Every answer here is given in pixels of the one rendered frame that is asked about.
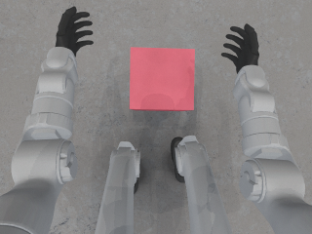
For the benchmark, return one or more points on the right robot foot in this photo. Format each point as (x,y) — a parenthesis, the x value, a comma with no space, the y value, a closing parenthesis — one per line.
(174,145)

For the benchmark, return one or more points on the right robot hand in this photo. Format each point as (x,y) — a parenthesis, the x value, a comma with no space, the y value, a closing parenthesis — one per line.
(248,53)

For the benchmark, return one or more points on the carton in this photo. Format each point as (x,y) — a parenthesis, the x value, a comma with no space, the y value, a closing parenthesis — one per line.
(162,79)

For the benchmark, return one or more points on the left robot hand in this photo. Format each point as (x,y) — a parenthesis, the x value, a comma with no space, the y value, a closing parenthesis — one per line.
(67,36)

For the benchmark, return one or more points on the robot left forearm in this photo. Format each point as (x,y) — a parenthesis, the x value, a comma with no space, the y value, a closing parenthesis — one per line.
(51,113)

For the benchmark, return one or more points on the robot right forearm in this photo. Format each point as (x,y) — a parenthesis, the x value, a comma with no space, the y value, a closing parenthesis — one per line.
(262,137)

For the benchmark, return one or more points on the robot right upper arm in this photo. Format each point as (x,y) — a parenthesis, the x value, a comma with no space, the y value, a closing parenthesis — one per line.
(276,187)

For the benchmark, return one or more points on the robot left thigh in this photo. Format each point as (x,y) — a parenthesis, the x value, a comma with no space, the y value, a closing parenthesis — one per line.
(116,213)

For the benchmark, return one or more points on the robot left upper arm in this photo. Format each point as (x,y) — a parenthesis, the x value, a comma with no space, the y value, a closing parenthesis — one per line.
(41,168)

